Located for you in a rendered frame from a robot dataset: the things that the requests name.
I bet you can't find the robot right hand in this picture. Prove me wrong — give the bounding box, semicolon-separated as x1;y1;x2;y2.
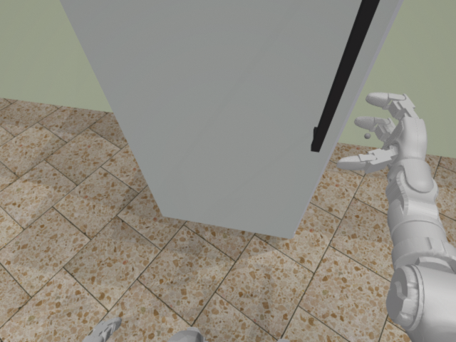
336;93;428;174

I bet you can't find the handle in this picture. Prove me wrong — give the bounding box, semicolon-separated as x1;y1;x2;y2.
311;0;380;152

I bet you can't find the right robot upper arm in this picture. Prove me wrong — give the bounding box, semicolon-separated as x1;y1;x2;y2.
386;264;456;342

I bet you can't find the robot left shin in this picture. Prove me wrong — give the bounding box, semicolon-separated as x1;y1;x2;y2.
187;327;201;334

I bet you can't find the right robot forearm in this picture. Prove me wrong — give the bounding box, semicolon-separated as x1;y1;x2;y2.
385;159;456;274

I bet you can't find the fridge door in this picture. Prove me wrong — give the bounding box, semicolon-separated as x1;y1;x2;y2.
60;0;399;239

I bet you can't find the robot left hand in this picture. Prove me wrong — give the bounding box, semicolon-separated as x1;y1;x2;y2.
82;317;122;342

